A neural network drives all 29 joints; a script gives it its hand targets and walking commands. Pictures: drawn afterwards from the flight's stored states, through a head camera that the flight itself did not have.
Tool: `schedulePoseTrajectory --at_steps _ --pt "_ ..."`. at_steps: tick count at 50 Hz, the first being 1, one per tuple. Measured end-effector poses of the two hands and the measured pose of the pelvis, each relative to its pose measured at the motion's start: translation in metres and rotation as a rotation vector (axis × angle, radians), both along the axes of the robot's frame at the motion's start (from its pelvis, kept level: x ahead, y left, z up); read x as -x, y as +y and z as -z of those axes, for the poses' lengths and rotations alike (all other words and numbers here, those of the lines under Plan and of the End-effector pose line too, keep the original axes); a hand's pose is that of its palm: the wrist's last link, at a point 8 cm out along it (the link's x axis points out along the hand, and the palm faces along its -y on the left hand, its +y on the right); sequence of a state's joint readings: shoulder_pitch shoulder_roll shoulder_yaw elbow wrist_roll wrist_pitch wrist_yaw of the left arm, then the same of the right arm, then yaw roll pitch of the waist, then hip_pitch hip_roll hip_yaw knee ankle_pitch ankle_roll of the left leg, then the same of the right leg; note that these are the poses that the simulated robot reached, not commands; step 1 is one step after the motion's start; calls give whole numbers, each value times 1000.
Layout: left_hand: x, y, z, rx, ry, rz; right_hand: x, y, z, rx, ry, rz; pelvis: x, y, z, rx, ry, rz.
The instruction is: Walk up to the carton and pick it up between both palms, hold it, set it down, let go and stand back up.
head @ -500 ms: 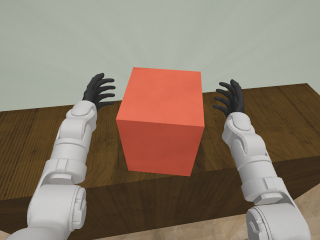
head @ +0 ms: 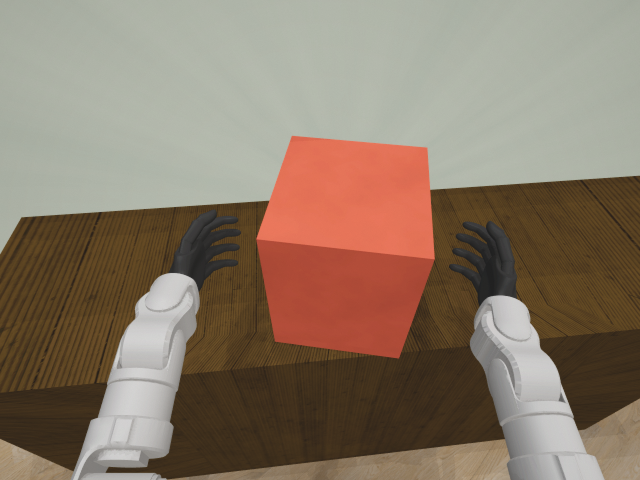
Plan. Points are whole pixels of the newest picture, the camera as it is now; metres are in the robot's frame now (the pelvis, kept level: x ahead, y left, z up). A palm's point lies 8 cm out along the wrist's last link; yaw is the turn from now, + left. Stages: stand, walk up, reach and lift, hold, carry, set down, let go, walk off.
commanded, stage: set down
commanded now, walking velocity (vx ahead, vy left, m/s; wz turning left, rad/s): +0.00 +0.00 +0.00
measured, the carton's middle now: (346, 250) +0.43 -0.02 +0.02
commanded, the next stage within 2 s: none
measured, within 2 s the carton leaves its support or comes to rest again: neither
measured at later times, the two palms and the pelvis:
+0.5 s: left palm (180, 349) +0.27 +0.19 +0.04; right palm (496, 358) +0.24 -0.19 +0.04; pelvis +0.01 -0.01 +0.00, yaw +0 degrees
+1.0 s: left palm (171, 402) +0.22 +0.21 +0.00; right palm (499, 399) +0.21 -0.19 +0.00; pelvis +0.02 -0.01 +0.00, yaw +1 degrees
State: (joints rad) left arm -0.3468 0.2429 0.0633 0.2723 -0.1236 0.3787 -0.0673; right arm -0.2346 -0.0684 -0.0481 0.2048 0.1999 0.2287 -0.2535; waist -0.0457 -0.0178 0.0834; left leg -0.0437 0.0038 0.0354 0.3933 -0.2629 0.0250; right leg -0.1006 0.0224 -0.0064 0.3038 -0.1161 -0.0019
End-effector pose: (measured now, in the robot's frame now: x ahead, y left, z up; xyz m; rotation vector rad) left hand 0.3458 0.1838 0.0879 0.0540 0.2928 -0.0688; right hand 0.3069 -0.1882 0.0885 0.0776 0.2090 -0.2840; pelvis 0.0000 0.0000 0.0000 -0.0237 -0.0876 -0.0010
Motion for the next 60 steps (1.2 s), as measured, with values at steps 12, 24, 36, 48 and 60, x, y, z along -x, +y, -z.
schedulePoseTrajectory --at_steps 12,24,36,48,60 --pt "38 3 25 8 -4 -7 31 1 23 12 15 -17 -6 -4 0 -1 2 0" --pt "76 10 50 9 -8 -23 63 2 48 12 55 -11 -12 -8 0 1 3 -5" --pt "102 18 69 -7 -5 -23 79 1 69 17 76 -11 -17 -9 0 4 7 -13" --pt "125 21 89 -19 60 -21 96 -3 90 29 127 -18 -20 -8 1 7 -6 -17" --pt "141 23 108 -52 179 -57 109 -16 108 59 222 -66 -21 -9 0 3 -12 -7"
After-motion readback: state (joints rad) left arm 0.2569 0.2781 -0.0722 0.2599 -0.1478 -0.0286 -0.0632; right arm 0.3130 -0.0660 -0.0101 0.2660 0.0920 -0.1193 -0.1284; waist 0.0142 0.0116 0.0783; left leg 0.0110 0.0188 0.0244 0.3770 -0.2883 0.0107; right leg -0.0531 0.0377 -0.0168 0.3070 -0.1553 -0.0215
